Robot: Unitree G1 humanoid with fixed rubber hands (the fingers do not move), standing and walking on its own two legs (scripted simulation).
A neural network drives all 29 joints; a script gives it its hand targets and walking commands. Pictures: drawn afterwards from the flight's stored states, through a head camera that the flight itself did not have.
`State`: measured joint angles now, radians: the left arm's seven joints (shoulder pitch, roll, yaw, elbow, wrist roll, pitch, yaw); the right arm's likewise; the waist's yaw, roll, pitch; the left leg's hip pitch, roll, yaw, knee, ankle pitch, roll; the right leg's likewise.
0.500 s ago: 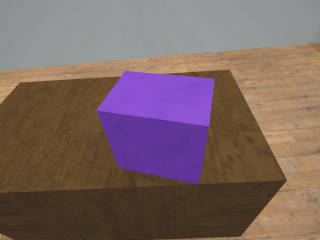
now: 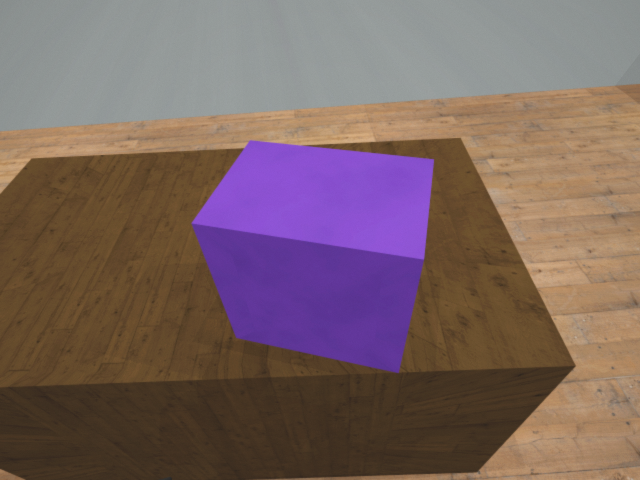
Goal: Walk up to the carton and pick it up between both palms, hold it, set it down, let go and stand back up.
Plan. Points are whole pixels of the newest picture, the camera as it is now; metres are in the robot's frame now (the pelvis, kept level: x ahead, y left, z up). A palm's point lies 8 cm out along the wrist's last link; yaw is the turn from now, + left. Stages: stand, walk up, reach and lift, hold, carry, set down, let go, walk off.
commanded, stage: stand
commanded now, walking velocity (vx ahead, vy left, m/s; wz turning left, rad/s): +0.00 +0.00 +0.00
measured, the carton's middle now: (325, 257) +0.45 +0.00 +0.02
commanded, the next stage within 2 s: none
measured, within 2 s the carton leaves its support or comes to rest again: neither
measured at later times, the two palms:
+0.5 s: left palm out of the picture +0.11 +0.26 -0.11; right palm out of the picture +0.05 -0.29 -0.12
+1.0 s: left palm out of the picture +0.11 +0.27 -0.11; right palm out of the picture +0.07 -0.29 -0.11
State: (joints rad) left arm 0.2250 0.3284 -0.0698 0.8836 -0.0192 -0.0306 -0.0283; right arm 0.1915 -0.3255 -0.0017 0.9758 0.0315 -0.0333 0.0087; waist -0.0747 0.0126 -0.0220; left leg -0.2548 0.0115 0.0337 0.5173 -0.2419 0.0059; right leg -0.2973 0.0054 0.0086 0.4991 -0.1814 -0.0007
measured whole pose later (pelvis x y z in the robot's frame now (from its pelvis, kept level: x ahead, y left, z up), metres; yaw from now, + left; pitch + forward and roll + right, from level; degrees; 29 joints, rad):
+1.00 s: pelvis +0.01 +0.00 +0.00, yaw +0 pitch +0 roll +0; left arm 0.23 0.33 -0.07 0.92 -0.02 -0.03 -0.03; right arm 0.18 -0.33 0.00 1.01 0.03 -0.04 0.01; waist -0.07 0.01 -0.04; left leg -0.25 0.01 0.03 0.49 -0.24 0.01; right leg -0.30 0.01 0.01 0.48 -0.18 0.00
